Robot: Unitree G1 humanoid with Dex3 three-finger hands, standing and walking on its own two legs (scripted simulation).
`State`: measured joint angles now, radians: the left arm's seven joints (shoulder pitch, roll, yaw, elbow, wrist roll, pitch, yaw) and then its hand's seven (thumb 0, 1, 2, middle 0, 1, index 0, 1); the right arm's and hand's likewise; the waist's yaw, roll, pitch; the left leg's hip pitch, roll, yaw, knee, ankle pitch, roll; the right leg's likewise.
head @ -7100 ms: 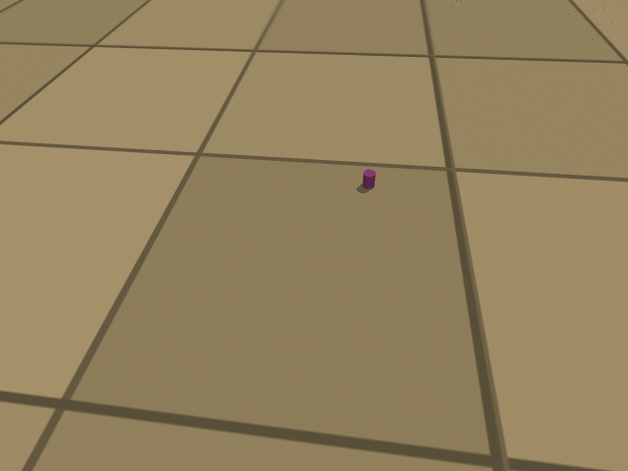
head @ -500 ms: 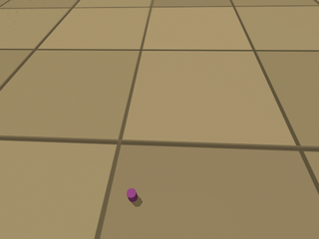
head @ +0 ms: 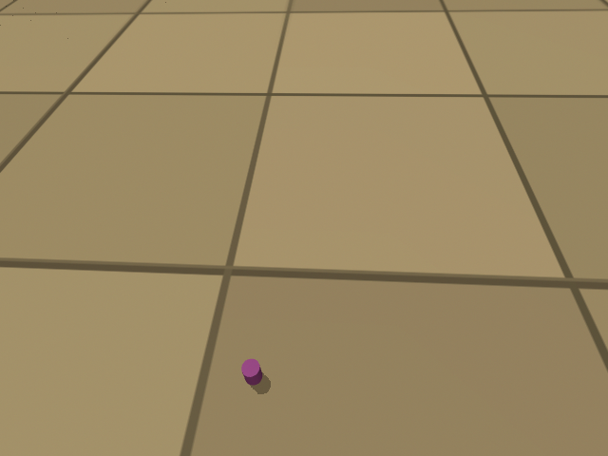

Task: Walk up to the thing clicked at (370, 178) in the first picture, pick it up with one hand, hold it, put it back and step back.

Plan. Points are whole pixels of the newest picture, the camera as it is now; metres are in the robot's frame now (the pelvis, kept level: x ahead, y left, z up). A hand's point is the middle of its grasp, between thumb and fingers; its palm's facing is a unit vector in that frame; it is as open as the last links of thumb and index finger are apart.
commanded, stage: stand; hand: left
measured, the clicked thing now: (252, 372) +0.50 +0.21 -0.74
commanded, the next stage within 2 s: none
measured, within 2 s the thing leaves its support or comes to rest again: neither
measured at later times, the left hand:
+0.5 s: hand out of the picture +0.06 +0.24 -0.16, palm faces -0.03 -0.94 -0.34, open 7.4 cm
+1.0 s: hand out of the picture +0.07 +0.24 -0.15, palm faces -0.03 -0.94 -0.35, open 7.4 cm
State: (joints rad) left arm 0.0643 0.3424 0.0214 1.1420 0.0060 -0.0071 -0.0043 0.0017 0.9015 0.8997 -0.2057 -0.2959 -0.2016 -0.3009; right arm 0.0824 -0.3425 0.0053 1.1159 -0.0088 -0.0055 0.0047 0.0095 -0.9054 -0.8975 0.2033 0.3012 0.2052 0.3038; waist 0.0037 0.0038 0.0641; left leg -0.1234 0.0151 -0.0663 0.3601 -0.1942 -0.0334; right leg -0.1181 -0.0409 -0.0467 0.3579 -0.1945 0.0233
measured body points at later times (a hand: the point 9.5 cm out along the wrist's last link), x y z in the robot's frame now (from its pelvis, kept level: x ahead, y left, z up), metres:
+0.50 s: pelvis -0.01 -0.01 +0.00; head -0.01 -0.01 +0.45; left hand +0.06 +0.29 -0.13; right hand +0.06 -0.31 -0.13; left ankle +0.00 +0.14 -0.75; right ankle +0.00 -0.13 -0.75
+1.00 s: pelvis -0.01 -0.01 +0.00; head -0.01 -0.01 +0.45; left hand +0.07 +0.29 -0.13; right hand +0.06 -0.31 -0.14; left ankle +0.00 +0.14 -0.75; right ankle +0.00 -0.13 -0.75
